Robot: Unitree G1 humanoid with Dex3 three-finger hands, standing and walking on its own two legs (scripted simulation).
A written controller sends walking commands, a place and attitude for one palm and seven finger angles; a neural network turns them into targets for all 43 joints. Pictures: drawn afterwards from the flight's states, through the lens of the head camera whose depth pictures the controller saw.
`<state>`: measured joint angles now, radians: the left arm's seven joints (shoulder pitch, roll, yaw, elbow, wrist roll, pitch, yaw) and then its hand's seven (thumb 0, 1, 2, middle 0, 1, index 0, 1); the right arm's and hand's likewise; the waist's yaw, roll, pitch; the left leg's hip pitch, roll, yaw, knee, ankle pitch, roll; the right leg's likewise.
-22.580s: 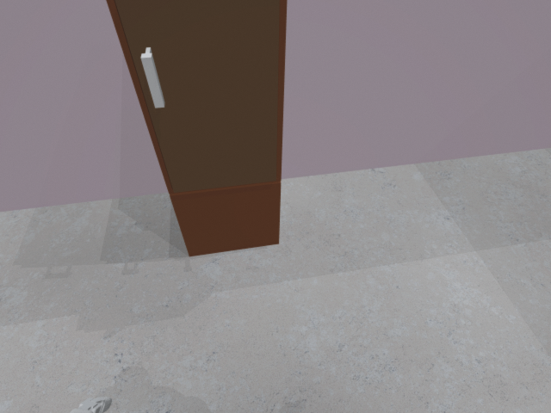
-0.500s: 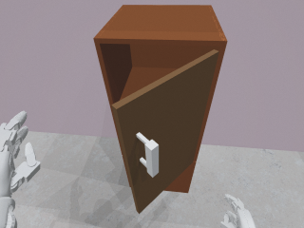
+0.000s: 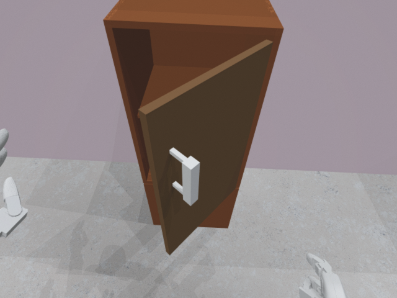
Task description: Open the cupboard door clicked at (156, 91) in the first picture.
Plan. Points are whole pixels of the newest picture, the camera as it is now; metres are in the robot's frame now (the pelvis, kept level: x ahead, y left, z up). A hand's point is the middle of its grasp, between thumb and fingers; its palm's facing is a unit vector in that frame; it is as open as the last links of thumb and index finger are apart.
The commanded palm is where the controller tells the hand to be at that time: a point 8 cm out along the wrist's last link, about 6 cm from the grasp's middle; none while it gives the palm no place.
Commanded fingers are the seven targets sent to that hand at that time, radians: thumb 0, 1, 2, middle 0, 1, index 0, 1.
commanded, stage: step back with the hand held close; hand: left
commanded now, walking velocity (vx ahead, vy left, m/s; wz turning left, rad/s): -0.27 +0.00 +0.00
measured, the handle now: (183, 176) +0.33 +0.05 +0.08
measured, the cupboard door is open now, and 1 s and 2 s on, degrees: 49 49 49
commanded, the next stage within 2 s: stop stepping back and stand still in 0.66 s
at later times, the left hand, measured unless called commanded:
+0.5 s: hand out of the picture +0.11 +0.31 +0.17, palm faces +0.47 -0.75 -0.46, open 7.4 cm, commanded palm +0.04 +0.34 +0.18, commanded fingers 0.00 0.90 0.90 -0.20 -0.30 -0.20 -0.30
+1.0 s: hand out of the picture +0.00 +0.25 +0.18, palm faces +0.36 -0.75 -0.56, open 7.4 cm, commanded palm -0.03 +0.29 +0.18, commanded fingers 0.00 0.90 0.90 -0.20 -0.30 -0.20 -0.30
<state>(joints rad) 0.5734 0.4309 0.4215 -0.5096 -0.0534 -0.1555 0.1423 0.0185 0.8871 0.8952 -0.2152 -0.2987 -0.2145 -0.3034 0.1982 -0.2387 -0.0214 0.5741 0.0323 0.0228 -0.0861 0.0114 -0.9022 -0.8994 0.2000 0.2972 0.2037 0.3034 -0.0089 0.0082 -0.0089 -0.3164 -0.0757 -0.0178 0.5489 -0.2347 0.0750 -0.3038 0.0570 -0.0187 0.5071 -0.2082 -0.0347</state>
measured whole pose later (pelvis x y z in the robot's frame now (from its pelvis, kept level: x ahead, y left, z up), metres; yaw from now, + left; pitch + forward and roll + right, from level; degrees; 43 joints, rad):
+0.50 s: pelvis -0.08 +0.03 -0.01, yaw +4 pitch +1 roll -2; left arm 0.54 0.44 0.47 -0.59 -0.02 -0.22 0.16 0.02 0.88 0.90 -0.22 -0.30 -0.21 -0.30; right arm 0.21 -0.19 -0.02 0.61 -0.01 -0.06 -0.08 0.01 -0.90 -0.90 0.20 0.30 0.21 0.30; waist -0.01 -0.04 0.06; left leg -0.42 0.00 -0.01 0.68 -0.27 0.05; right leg -0.53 0.04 0.02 1.00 -0.44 0.01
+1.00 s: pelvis -0.19 -0.01 +0.01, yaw -2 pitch +4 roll +2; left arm 0.69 0.47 0.48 -0.58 -0.06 -0.21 0.14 0.02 0.88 0.89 -0.22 -0.30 -0.22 -0.30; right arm 0.24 -0.22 0.00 0.65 0.02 -0.06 -0.06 0.01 -0.90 -0.90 0.20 0.30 0.21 0.30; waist 0.02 -0.05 -0.06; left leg -0.52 -0.02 0.06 0.86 -0.30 -0.01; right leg -0.14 0.00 -0.01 0.42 -0.36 -0.04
